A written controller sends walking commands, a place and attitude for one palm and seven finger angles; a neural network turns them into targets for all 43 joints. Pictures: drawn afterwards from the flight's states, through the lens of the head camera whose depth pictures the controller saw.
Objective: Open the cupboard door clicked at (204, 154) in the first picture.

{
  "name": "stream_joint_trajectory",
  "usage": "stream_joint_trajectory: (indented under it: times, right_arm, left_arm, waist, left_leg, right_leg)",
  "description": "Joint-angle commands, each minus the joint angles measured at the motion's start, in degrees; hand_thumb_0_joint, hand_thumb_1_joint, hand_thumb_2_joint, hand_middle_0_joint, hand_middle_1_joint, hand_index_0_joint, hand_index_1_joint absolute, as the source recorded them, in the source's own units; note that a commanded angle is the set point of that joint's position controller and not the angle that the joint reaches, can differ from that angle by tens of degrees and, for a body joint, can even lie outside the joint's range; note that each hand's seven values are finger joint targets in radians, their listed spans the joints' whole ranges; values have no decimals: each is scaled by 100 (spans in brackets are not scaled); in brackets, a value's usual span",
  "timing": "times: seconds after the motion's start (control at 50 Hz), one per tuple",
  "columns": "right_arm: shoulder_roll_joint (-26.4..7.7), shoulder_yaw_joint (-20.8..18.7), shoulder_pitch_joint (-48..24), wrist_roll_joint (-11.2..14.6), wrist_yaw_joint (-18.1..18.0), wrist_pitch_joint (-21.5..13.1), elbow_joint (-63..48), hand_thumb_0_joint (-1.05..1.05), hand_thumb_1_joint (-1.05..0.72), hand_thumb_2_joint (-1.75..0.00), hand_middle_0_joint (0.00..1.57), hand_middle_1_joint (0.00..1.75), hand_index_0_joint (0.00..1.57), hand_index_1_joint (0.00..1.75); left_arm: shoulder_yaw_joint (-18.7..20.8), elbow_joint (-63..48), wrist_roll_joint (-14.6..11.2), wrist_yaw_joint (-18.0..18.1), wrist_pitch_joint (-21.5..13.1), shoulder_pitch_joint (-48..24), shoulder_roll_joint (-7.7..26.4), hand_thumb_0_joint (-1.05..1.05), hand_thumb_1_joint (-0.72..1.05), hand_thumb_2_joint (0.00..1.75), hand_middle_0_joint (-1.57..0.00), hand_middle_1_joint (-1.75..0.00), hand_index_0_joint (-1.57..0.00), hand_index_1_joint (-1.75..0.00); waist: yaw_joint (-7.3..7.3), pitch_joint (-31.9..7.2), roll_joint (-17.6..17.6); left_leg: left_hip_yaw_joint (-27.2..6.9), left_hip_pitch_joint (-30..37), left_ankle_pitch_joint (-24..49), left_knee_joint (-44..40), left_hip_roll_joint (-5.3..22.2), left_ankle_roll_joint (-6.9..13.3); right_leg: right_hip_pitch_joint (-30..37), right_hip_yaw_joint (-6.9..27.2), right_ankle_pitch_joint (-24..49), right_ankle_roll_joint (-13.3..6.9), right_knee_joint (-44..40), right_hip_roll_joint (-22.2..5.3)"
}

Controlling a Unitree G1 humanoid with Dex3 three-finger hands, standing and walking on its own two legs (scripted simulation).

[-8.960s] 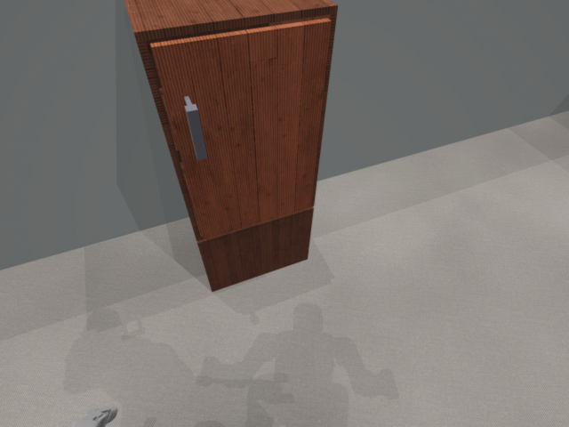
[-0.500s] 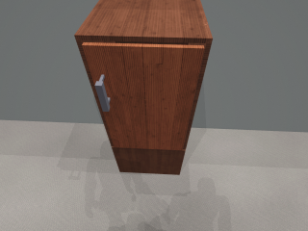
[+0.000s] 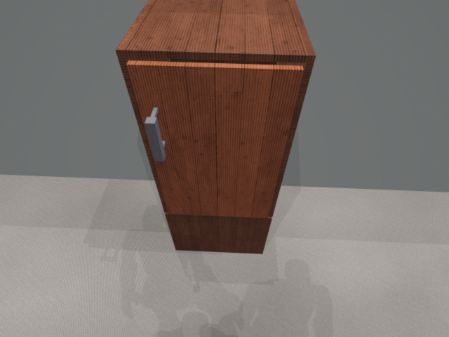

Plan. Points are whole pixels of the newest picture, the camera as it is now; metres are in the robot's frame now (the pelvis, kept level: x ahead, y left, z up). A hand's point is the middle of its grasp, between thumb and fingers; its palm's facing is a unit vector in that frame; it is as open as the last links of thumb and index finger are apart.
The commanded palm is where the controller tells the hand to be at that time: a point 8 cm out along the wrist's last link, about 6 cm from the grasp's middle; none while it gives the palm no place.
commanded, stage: raise the hand with hooked fingers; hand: left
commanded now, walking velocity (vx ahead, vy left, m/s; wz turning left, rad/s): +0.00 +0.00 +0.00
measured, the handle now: (157, 134) +0.56 +0.20 +0.02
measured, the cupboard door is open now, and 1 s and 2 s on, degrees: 0 0 0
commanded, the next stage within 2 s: none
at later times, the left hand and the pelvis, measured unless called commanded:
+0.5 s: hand out of the picture +0.11 +0.22 -0.06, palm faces +0.12 -0.99 -0.02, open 9.2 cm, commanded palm +0.12 +0.26 -0.03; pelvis -0.08 +0.01 -0.09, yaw +3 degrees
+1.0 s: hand (74, 305) +0.17 +0.26 -0.01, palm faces +0.03 -1.00 -0.09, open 12.2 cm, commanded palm +0.15 +0.32 +0.00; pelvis -0.07 +0.04 -0.07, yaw +3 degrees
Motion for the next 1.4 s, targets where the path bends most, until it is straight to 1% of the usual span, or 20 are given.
stream_joint_trajectory:
  times: [0.0,0.02,0.04,0.06,0.1,0.18,0.26,0.34,0.4,0.48,0.54,0.62,0.68,0.74,0.86,0.96,1.02,1.08,1.22,1.38]
  right_arm:
    - [-1097,-138,-534,209,-381,-1530,-2137,0,-90,-90,20,30,20,30]
    - [-1135,-226,-493,263,-389,-1663,-1868,0,-90,-90,20,30,20,30]
    - [-872,-220,-304,330,-314,-1645,-1839,0,-90,-90,20,30,20,30]
    - [-1175,-292,-486,376,-268,-1717,-2319,0,-90,-90,20,30,20,30]
    - [-1313,-445,-366,174,-248,-1789,-2529,0,-90,-90,20,30,20,30]
    - [-1264,-545,-677,113,48,-1806,-3282,0,-90,-90,20,30,20,30]
    - [-1393,-592,-956,184,269,-1669,-4070,0,-90,-90,20,30,20,30]
    - [-1299,-516,-1038,245,153,-1492,-4716,0,-90,-90,20,30,20,30]
    - [-1177,-442,-693,195,34,-1488,-4640,0,-90,-90,20,30,20,30]
    - [-1271,-290,-428,155,-102,-1600,-4367,0,-90,-90,20,30,20,30]
    - [-1408,-202,-406,239,-176,-1617,-4167,0,-90,-90,20,30,20,30]
    - [-1454,-164,-573,393,-275,-1462,-4350,0,-90,-90,20,30,20,30]
    - [-1333,-122,-721,388,-298,-1373,-4584,0,-90,-90,20,30,20,30]
    - [-1192,-110,-612,310,-256,-1452,-4501,0,-90,-90,20,30,20,30]
    - [-1365,-178,-259,222,-105,-1652,-4092,0,-90,-90,20,30,20,30]
    - [-1557,-258,-170,370,-225,-1724,-4095,0,-90,-90,20,30,20,30]
    - [-1566,-224,-151,339,-282,-1712,-4111,0,-90,-90,20,30,20,30]
    - [-1440,-207,-165,327,-270,-1706,-4089,0,-90,-90,20,30,20,30]
    - [-1539,-152,-138,347,-198,-1535,-3998,0,-90,-90,20,30,20,30]
    - [-1512,-111,-190,333,-314,-1530,-4023,0,-90,-90,20,30,20,30]
  left_arm:
    - [830,-7142,-696,276,-1090,-876,1631,0,85,88,-20,-33,-20,-33]
    - [573,-6756,-854,529,-819,-640,1141,0,83,87,-21,-34,-21,-34]
    - [-211,-5369,-919,412,-289,935,-348,0,81,86,-21,-36,-21,-36]
    - [-14,-6462,-1121,279,-518,-211,-55,0,78,85,-21,-37,-21,-37]
    - [488,-5811,-1026,-20,-1105,-33,338,0,74,83,-21,-40,-21,-40]
    - [705,-4752,-1416,-1269,-2471,1767,-63,0,64,79,-22,-47,-22,-47]
    - [1329,-4964,-1598,-2473,-3193,1384,774,0,55,75,-22,-53,-22,-53]
    - [1441,-6395,-1703,-2203,-2940,-101,1082,0,46,71,-23,-58,-23,-58]
    - [1416,-7887,-1670,-1696,-3291,-1272,1177,0,39,68,-24,-63,-24,-63]
    - [678,-8394,-1448,-1614,-3451,-1145,933,0,29,64,-24,-69,-24,-69]
    - [558,-7359,-1430,-1974,-2905,-1112,1053,0,22,61,-25,-74,-25,-74]
    - [1318,-6026,-1610,-2356,-1576,-429,1525,0,13,57,-25,-80,-25,-80]
    - [1874,-6604,-1946,-2205,-1110,-458,1677,0,6,54,-26,-84,-26,-84]
    - [2246,-7238,-2063,-1780,-1492,-501,1745,0,-1,51,-27,-88,-27,-88]
    - [1541,-6862,-1672,-1759,-2480,-943,1386,0,-15,45,-27,-98,-27,-98]
    - [1767,-6507,-1818,-2399,-2137,-1100,1838,0,-27,40,-28,-105,-28,-105]
    - [2314,-6737,-1961,-2412,-1938,-1305,2353,0,-34,37,-29,-110,-29,-110]
    - [2529,-6941,-2127,-2260,-2003,-1202,2259,0,-41,34,-29,-114,-29,-114]
    - [2142,-5780,-2027,-2565,-1707,-1679,1992,0,-50,30,-30,-120,-30,-120]
    - [2900,-6001,-2208,-2976,-1704,-2598,2912,0,-50,30,-30,-120,-30,-120]
  waist:
    - [82,-2560,1907]
    - [-48,-1990,1729]
    - [-185,-1213,849]
    - [-256,-498,309]
    - [-392,-385,-1113]
    - [287,-592,-1997]
    - [454,-1280,-202]
    - [325,-1503,94]
    - [20,-1943,845]
    - [-326,-2086,988]
    - [-533,-1613,396]
    - [-29,-1477,-265]
    - [301,-1998,-90]
    - [387,-2175,162]
    - [-184,-1515,367]
    - [-129,-1800,382]
    - [35,-2110,544]
    - [137,-2246,652]
    - [-151,-1323,455]
    - [29,-2327,554]
  left_leg:
    - [-249,1026,3459,-205,-122,340]
    - [-408,675,3213,-94,-4,140]
    - [-520,235,3079,-97,120,184]
    - [-655,-233,2575,95,28,198]
    - [-608,-932,1643,577,-119,241]
    - [-479,-2624,514,1469,-329,62]
    - [-157,-3248,163,2287,-525,-1]
    - [-280,-3747,-971,2509,-458,132]
    - [-532,-3347,-1084,2658,-304,223]
    - [-826,-2981,-907,2661,-169,260]
    - [-964,-3371,-1132,2658,-149,261]
    - [-865,-3800,-1379,2236,-240,225]
    - [-764,-3465,-908,1991,-308,176]
    - [-793,-3119,-217,1913,-233,135]
    - [-871,-2975,-467,1986,-146,143]
    - [-879,-2741,-499,1817,-160,164]
    - [-923,-2425,165,1733,-158,125]
    - [-890,-2085,932,1698,-133,45]
    - [-839,-2318,681,1630,-132,63]
    - [-844,-1685,1228,1540,-154,77]
  right_leg:
    - [718,709,3104,-29,303,-431]
    - [21,309,1730,27,180,-366]
    - [-413,61,1463,141,137,-363]
    - [-709,44,1738,181,174,-374]
    - [-1458,-149,1247,311,359,-316]
    - [-1949,21,509,294,1313,-320]
    - [-2093,455,141,77,2003,-471]
    - [-2809,778,-1992,135,1984,-411]
    - [-3130,691,-1902,104,2161,-316]
    - [-3479,322,-1229,87,2465,-168]
    - [-3505,210,-1347,164,2325,-118]
    - [-2825,316,-2001,203,1817,-197]
    - [-2204,262,-1725,216,1696,-280]
    - [-2052,82,-947,151,1889,-185]
    - [-2948,-60,-878,162,2084,-137]
    - [-2560,22,-825,160,1837,-158]
    - [-2184,-53,-267,124,1897,-119]
    - [-1942,-120,341,126,1915,-114]
    - [-2246,-136,331,141,1699,-64]
    - [-1578,-35,770,125,1565,-80]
